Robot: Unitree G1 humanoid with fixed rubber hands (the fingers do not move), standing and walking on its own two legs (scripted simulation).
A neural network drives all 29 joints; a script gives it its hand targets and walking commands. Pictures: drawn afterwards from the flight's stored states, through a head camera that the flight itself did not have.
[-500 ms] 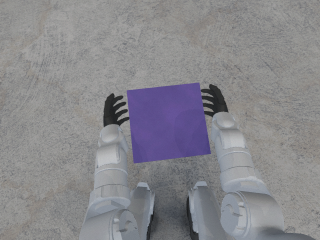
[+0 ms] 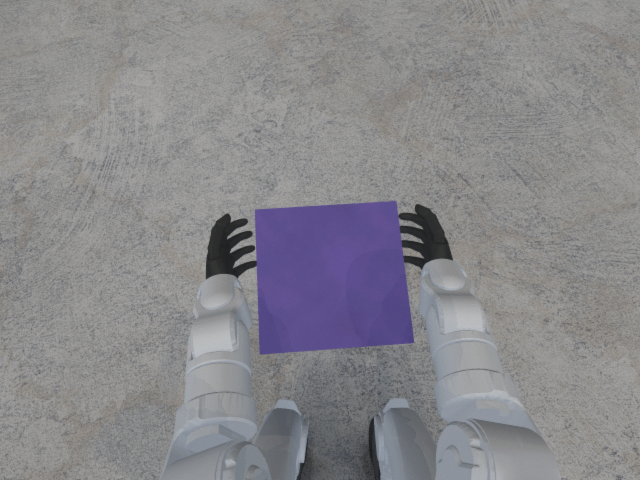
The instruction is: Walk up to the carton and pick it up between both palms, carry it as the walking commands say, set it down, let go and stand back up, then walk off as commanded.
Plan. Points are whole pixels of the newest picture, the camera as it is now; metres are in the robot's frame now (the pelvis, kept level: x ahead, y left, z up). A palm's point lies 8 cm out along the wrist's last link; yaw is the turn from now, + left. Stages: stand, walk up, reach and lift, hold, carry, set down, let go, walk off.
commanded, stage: reach and lift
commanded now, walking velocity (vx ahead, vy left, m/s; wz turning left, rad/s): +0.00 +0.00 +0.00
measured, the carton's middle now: (328, 281) +0.39 +0.02 -0.12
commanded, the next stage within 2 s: none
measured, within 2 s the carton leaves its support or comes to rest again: neither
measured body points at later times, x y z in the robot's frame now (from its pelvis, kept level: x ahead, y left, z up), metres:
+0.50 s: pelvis +0.01 +0.00 +0.06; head +0.12 -0.01 +0.49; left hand +0.37 +0.17 +0.03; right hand +0.38 -0.11 +0.01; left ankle +0.05 +0.14 -0.65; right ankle +0.06 -0.11 -0.65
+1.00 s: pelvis +0.03 +0.00 +0.09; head +0.05 -0.01 +0.54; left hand +0.36 +0.17 +0.11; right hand +0.37 -0.11 +0.09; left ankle +0.05 +0.14 -0.65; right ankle +0.06 -0.11 -0.65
